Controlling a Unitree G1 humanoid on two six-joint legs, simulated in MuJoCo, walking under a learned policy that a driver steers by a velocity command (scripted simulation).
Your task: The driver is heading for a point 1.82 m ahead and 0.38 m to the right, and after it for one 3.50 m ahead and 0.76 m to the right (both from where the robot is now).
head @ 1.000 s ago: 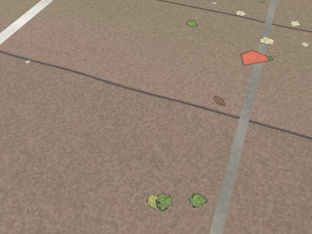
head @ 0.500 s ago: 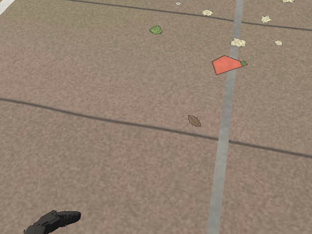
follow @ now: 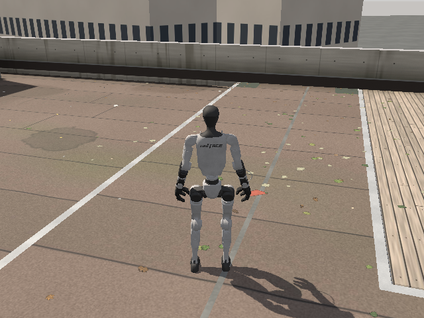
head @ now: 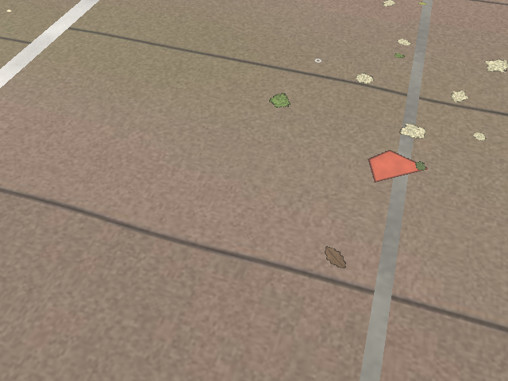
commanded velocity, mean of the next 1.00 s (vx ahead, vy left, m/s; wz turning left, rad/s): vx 0.10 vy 0.00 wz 0.00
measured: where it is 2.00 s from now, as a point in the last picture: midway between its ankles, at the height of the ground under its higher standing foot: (251, 347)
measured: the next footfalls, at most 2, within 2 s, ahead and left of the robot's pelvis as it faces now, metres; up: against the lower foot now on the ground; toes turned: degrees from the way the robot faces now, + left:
right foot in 1.34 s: +0.45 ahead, -0.10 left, +0.00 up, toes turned -2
left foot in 1.90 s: +0.76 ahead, +0.15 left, +0.00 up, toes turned +3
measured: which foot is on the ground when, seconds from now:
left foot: down 0.00-1.00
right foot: down 0.00-0.88, up 0.90-1.00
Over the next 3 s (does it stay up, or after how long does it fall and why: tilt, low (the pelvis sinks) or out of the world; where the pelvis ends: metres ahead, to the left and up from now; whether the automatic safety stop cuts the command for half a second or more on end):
stays up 1.21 -0.09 -0.01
